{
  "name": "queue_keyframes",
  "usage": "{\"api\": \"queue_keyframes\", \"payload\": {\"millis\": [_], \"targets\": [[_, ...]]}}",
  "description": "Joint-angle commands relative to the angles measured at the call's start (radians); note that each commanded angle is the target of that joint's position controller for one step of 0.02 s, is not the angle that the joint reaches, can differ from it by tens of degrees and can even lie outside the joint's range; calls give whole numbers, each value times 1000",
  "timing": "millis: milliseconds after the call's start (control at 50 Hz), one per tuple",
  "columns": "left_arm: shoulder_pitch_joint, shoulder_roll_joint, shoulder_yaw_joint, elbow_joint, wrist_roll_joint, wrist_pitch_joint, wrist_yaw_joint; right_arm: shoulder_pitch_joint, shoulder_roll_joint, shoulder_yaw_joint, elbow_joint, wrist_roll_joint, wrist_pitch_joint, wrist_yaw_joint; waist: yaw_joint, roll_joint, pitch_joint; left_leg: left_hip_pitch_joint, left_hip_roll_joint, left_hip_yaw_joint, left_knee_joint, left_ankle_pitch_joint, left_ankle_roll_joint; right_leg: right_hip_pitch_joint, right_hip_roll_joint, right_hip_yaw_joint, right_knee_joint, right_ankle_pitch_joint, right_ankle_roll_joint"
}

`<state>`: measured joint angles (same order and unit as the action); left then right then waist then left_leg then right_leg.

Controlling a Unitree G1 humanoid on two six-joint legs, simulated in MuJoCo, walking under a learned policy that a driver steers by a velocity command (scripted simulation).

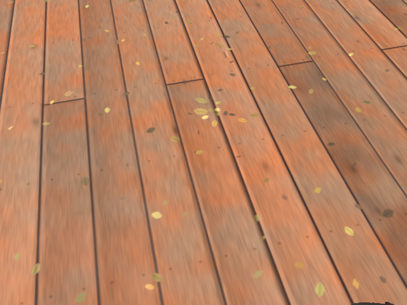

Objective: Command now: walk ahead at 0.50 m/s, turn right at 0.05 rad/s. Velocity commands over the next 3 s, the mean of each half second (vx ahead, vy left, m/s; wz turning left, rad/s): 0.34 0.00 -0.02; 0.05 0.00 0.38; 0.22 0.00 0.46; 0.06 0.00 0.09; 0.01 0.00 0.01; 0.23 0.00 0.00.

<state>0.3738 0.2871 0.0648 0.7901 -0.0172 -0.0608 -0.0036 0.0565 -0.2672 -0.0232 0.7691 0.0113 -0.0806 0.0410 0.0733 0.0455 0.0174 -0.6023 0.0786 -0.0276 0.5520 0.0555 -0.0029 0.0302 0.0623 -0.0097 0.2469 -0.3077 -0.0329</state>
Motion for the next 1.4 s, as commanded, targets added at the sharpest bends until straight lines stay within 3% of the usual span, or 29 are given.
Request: {"api": "queue_keyframes", "payload": {"millis": [20,60,80,100,120,140,180,240,300,440,500,540,560,580,620,700,820,880,900,920,940,980,1040,1220,1280,1340,1360,1380,1400], "targets": [[4,176,49,-22,-5,3,11,-53,-117,-32,-77,0,-21,9,-40,-124,34,42,-14,5,-41,-88,42,6,-315,135,10,428,-141],[-14,162,40,-21,2,16,16,149,-174,-66,-18,-4,-22,0,-144,-114,-96,332,-70,62,-64,-109,91,-21,-242,78,264,684,-97],[8,114,17,-40,21,19,21,316,-243,-85,14,-13,-20,-9,-199,-19,-249,622,78,-101,-27,-67,150,-190,-180,28,558,478,-59],[149,-2,-15,-52,16,-1,9,382,-322,-104,39,-12,-14,-5,-133,263,-372,967,296,-588,-134,-319,320,-607,6,20,920,-146,19],[86,85,0,-37,0,-18,7,386,-219,-78,34,6,-16,-1,-183,180,-366,969,288,-716,-250,-509,302,-727,-17,153,1033,-274,9],[-20,144,16,-69,-23,-28,4,311,-181,-64,21,3,-18,-4,-180,117,-217,850,262,-574,-267,-509,254,-795,-70,139,1050,-192,-6],[-113,132,16,-90,-1,-32,13,182,-141,-50,-1,-17,-17,-8,-128,18,-66,589,202,-381,-295,-212,232,-737,-146,93,953,-51,-1],[-33,85,16,-61,13,-4,18,144,-109,-38,10,-29,-28,-8,-52,35,-78,447,152,-191,-299,312,236,-565,-165,82,861,-36,34],[-70,47,3,-70,22,16,26,129,-140,-44,36,-24,-25,-22,-40,33,-71,404,131,-77,-311,496,241,-545,-158,59,693,60,68],[-227,52,0,-83,20,18,14,176,-155,-43,102,-15,16,-38,-105,35,-78,470,113,-27,-278,348,201,-441,-119,45,356,292,56],[-218,69,10,-78,34,10,13,150,-149,-39,117,5,34,-41,-71,24,-66,475,102,-76,-176,236,169,-352,-95,35,204,307,18],[-163,170,36,-68,51,5,30,212,-107,-26,112,-18,28,-41,-89,-87,-137,368,-11,-61,-36,-16,83,-102,-228,139,200,831,-45],[-152,190,45,-64,43,23,40,296,-64,-16,122,-21,23,-42,-116,-222,-206,197,-85,-11,75,-340,28,74,-353,241,248,943,-164],[-126,129,33,-64,32,40,43,245,-83,-16,110,-9,32,-47,-59,-251,-239,149,-110,11,197,-590,-4,71,-418,313,207,868,-230],[-118,143,36,-60,35,50,50,160,-157,-49,77,16,71,-57,-26,-218,-206,31,-92,-7,543,-741,-33,6,-451,356,115,612,-255],[-311,117,31,-71,34,51,56,193,-106,-60,70,7,137,-77,-105,-201,-83,136,-43,18,497,-550,-64,-298,-349,136,10,259,-180],[-332,148,42,-32,19,62,63,181,-113,-67,23,1,140,-45,-101,-206,-143,304,-31,73,195,-392,-17,-265,-380,36,61,312,-165],[-296,116,39,6,-4,79,58,255,-147,-90,40,-13,142,-35,-129,-82,-91,449,-54,37,-79,-232,76,-376,-301,-69,259,55,-33],[-261,56,24,-5,29,85,50,255,-261,-116,12,-15,142,-56,-91,232,-40,506,186,-320,-221,-10,185,-593,-157,-183,559,-197,84],[-393,76,31,-64,33,81,59,246,-314,-116,-17,-51,122,-50,-138,265,-22,407,300,-530,-299,-18,342,-700,-46,-25,749,-363,95],[-418,102,40,-67,24,80,64,213,-283,-110,-24,-62,96,-47,-128,161,-25,393,261,-476,-311,-113,325,-707,-68,54,844,-302,75],[-348,119,56,-19,22,82,74,116,-220,-98,-42,-19,73,-59,-75,83,-32,416,170,-351,-278,-184,212,-708,-94,85,855,-139,63],[-322,104,59,-5,20,63,62,159,-161,-80,-36,4,72,-76,-78,84,-91,475,116,-325,-298,-357,196,-684,-86,79,823,2,75],[-426,80,40,-23,-1,-21,5,223,-212,-100,-28,9,56,-82,-137,105,-24,481,98,-412,-344,-511,232,-554,-50,78,342,55,88],[-390,96,39,-14,-12,-41,-6,209,-204,-98,-38,11,59,-73,-122,110,-27,419,89,-448,-325,-532,230,-434,-41,67,264,59,69],[-295,104,41,19,10,-53,-1,182,-148,-78,-47,3,68,-74,-57,82,-44,360,11,-398,-187,-332,170,-224,-50,36,107,190,36],[-238,131,45,29,26,-54,4,178,-102,-63,-54,-4,66,-76,-34,44,-90,305,-32,-352,-78,-313,127,-103,-135,97,98,234,9],[-174,180,47,36,45,-46,10,202,-32,-42,-65,-22,65,-78,-46,-156,-142,198,-141,-216,185,-523,59,15,-315,285,76,387,-51],[-145,252,65,65,52,-32,5,218,-86,-59,-107,-1,61,-84,-71,-338,-95,-26,-202,-134,314,-724,29,40,-456,550,38,345,-203]]}}
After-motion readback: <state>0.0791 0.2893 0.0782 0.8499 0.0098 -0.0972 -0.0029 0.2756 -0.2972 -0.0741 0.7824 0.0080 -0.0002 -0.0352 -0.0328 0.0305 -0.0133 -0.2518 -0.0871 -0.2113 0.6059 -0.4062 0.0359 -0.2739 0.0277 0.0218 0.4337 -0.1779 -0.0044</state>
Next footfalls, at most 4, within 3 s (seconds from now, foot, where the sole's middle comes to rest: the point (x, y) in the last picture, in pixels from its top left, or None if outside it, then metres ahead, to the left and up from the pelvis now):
0.06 left None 0.22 0.13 -0.77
0.52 right None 0.38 -0.09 -0.77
0.88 left None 0.29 0.16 -0.77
1.36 right None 0.44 -0.02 -0.77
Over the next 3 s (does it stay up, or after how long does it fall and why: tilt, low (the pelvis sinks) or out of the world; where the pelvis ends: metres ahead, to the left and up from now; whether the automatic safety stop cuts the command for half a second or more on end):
stays up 0.46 0.17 0.01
